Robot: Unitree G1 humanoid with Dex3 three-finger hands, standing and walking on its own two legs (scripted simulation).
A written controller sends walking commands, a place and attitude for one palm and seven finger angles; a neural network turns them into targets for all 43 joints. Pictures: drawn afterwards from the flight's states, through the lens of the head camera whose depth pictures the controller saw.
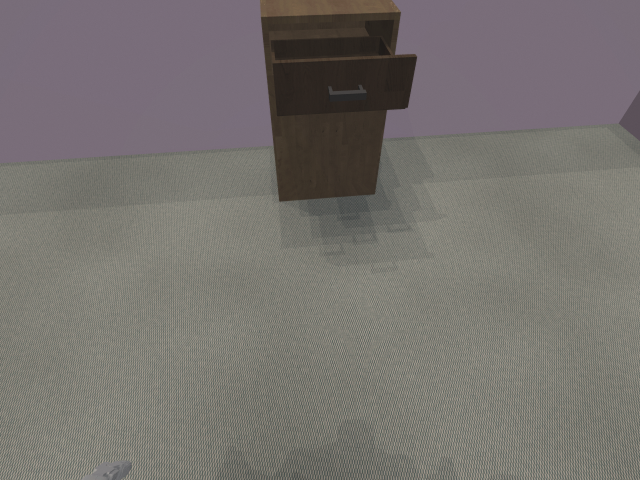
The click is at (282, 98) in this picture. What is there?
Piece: drawer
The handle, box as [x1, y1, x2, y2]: [328, 85, 366, 101]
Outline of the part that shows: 366,92 362,89 361,85 358,85 358,90 333,91 331,87 328,86 330,101 365,99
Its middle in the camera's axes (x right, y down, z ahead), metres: +0.07 -0.43 +1.14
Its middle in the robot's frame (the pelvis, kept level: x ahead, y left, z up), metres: +1.14 -0.01 -0.07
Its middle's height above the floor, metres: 0.70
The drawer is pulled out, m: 0.29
